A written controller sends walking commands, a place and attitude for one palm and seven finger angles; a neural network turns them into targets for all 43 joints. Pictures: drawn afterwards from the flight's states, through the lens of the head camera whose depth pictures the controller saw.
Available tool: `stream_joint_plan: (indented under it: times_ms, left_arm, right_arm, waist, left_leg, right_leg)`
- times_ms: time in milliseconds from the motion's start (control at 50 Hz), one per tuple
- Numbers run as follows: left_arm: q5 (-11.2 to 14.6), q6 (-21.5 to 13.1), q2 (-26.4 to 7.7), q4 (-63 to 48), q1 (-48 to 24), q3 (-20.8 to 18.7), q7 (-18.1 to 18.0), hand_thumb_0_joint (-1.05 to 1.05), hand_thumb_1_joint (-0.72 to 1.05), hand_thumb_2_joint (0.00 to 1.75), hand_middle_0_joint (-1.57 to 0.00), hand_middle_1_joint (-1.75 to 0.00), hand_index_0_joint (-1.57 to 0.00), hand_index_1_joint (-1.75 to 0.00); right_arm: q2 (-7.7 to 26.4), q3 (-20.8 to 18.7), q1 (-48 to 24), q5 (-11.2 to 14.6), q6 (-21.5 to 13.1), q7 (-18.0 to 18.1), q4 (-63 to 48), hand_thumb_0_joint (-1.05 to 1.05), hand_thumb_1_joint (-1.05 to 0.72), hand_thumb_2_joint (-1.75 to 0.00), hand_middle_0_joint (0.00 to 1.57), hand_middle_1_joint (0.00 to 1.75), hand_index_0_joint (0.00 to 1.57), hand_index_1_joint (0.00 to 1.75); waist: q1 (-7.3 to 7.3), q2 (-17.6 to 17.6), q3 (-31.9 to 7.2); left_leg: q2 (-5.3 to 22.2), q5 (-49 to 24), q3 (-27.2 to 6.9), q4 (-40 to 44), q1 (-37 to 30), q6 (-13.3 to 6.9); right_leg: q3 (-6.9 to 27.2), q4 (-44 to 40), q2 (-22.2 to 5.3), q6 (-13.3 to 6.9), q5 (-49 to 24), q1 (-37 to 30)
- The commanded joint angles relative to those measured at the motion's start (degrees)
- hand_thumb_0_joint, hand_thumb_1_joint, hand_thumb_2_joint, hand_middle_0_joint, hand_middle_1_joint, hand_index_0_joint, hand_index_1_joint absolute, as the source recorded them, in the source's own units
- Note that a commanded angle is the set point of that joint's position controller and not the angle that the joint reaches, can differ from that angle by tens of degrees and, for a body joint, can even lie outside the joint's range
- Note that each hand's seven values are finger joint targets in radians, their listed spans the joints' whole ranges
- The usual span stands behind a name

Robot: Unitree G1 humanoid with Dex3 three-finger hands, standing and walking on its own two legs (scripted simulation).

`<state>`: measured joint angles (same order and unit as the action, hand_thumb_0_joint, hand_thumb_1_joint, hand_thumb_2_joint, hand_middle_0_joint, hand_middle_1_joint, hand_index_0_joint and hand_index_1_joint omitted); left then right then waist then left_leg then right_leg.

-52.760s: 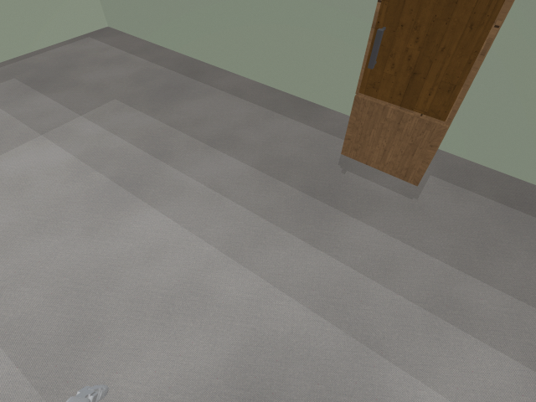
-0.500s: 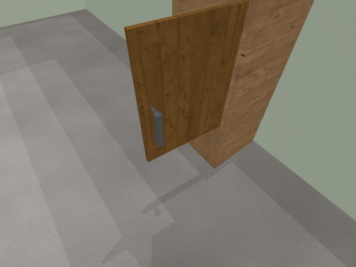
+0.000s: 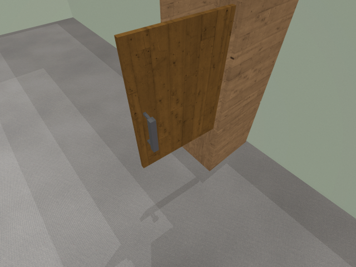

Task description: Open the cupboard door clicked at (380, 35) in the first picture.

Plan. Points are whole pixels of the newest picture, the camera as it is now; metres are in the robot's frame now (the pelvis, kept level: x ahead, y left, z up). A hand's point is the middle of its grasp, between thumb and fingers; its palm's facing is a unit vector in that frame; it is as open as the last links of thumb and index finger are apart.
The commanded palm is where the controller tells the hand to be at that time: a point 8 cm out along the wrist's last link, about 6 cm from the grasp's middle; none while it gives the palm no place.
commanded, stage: let the arm hang, fingers relaxed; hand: left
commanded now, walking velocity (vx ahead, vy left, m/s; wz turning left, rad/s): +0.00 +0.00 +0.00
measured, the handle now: (150, 132) +0.59 +0.13 -0.12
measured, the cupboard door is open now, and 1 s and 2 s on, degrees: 85 85 85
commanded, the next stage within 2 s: look to check the result in 0.08 s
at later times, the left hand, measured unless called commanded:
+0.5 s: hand out of the picture +0.04 +0.19 -0.17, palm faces +0.01 -0.97 -0.24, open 7.3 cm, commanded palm none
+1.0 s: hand out of the picture +0.09 +0.20 -0.16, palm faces +0.01 -0.96 -0.29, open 7.3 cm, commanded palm none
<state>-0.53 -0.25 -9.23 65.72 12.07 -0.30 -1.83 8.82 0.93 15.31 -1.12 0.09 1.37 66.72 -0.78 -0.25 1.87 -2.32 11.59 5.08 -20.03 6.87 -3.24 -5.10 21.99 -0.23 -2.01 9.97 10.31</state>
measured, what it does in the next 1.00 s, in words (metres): stands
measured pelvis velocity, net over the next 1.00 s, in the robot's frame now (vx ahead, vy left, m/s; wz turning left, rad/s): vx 0.03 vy -0.02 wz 0.01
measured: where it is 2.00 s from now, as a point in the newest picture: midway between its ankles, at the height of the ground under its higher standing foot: outside the picture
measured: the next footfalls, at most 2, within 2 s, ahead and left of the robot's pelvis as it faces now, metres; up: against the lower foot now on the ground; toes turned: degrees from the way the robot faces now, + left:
none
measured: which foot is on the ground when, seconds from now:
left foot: down 0.00-1.00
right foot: down 0.00-1.00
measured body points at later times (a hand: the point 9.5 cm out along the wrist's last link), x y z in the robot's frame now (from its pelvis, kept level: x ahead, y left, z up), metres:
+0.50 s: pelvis +0.02 -0.01 +0.00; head +0.03 -0.01 +0.45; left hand +0.04 +0.24 -0.15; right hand +0.04 -0.25 -0.16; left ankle +0.00 +0.08 -0.75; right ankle +0.02 -0.09 -0.75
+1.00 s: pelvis +0.03 -0.02 +0.00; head +0.05 -0.03 +0.45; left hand +0.09 +0.25 -0.14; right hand +0.07 -0.28 -0.15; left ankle +0.00 +0.08 -0.75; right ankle +0.02 -0.09 -0.75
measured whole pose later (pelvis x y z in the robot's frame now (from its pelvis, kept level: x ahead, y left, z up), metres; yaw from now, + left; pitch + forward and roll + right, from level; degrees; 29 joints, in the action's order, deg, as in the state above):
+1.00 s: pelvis +0.03 -0.02 +0.00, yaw +0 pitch -1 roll +0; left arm -0.4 -1.2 -14.4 65.6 8.1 -0.8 -1.1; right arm 14.8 0.4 9.2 -1.0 -0.2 1.1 66.5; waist -0.7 -0.9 2.4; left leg -0.9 12.1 4.0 -16.4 3.2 -1.3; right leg -5.9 18.4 1.6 -3.5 11.0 6.5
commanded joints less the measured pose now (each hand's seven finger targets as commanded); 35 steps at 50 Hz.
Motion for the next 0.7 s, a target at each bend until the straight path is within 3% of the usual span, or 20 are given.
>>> stream_joint_plan:
  times_ms: [0, 120, 680]
  left_arm:
    - [-0.17, -0.84, -6.78, -0.89, 3.71, -1.04, -0.32, 0.0, 0.9, 0.9, -0.2, -0.3, -0.2, -0.3]
    - [-0.19, -1.27, -7.76, -1.12, 3.31, -1.35, -0.28, 0.0, 0.9, 0.9, -0.2, -0.3, -0.2, -0.3]
    - [-0.14, -1.82, -12.61, -1.68, -1.49, -1.61, 0.06, 0.0, 0.9, 0.9, -0.2, -0.3, -0.2, -0.3]
  right_arm:
    - [6.25, -1.42, 2.35, -0.13, -1.02, 0.69, -1.46, 0.0, -0.9, -0.9, 0.2, 0.3, 0.2, 0.3]
    - [7.46, -1.82, 1.53, 0.05, -1.28, 0.84, -1.74, 0.0, -0.9, -0.9, 0.2, 0.3, 0.2, 0.3]
    - [12.57, -2.09, -4.2, -0.02, -1.37, 0.52, -2.26, 0.0, -0.9, -0.9, 0.2, 0.3, 0.2, 0.3]
  waist:
    - [0.79, -1.03, 2.28]
    - [0.71, -0.63, 0.64]
    - [0.42, -0.22, -0.67]
  left_leg:
    - [8.52, -1.46, -8.83, 5.77, 4.46, 0.72]
    - [8.75, -5.09, -8.54, 4.67, 2.24, 0.55]
    - [9.46, -9.18, -8.54, 5.62, -1.22, 1.04]
  right_leg:
    - [7.92, -4.19, -6.37, -0.87, -1.52, -1.11]
    - [7.83, -4.27, -6.49, -1.11, -4.02, -1.7]
    - [8.29, -5.88, -7.31, -1.22, -9.09, -3.79]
